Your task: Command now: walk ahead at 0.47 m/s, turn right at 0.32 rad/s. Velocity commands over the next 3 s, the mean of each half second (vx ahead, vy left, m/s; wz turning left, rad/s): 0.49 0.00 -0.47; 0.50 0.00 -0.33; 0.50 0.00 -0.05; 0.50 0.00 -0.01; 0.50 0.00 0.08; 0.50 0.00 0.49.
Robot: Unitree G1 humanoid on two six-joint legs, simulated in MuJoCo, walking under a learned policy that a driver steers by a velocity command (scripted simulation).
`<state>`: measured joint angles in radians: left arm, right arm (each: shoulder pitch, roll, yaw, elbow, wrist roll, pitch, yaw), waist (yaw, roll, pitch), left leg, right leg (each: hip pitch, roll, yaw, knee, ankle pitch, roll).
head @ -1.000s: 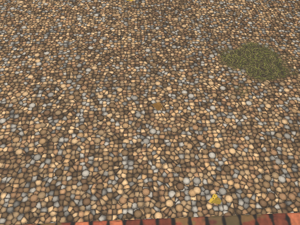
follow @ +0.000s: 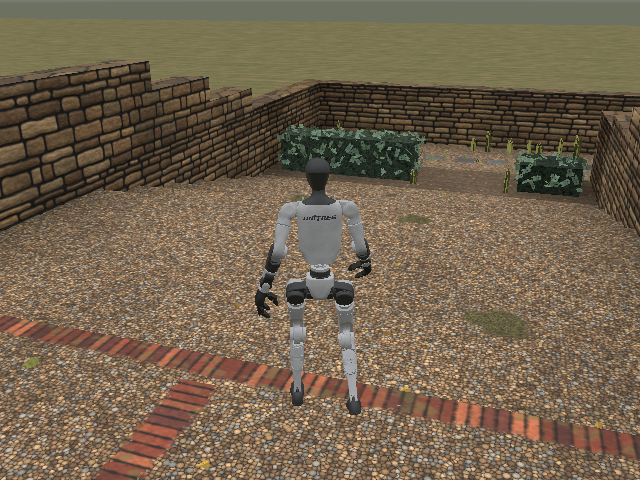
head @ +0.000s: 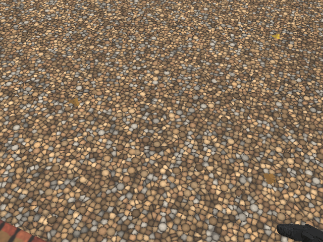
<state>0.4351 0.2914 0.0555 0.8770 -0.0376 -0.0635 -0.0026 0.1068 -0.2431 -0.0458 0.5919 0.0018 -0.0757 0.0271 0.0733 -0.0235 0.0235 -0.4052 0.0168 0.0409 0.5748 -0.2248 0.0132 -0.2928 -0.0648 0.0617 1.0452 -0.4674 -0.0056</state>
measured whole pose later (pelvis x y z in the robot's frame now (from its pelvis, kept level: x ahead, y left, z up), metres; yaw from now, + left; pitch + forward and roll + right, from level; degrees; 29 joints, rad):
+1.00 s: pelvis +0.58 -0.17 -0.06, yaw -27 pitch +2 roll +1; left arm 0.36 0.29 0.06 0.82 -0.02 -0.04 0.01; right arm 0.08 -0.27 -0.04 0.68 0.00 -0.12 0.03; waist 0.04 -0.02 0.03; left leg -0.47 -0.05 0.04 0.56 -0.13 0.07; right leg -0.16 0.10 0.14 0.97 -0.48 -0.06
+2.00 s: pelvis +1.08 -0.44 -0.06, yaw -26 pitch +2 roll -1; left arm 0.38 0.30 0.06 0.89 -0.01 -0.04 0.01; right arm 0.04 -0.27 -0.03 0.73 0.00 -0.09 0.04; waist 0.07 0.00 0.02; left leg -0.49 0.01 0.03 0.55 -0.10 0.05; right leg -0.05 0.00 0.00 0.60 -0.48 -0.01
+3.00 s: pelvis +1.55 -0.65 -0.05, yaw -7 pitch +1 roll -3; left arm 0.30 0.29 0.09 0.91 -0.02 -0.05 0.01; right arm 0.07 -0.27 -0.06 0.70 0.02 -0.01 0.05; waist 0.07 0.02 0.04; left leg -0.55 0.06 0.05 0.62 -0.12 0.08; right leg 0.10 -0.05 -0.29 0.33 -0.41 0.06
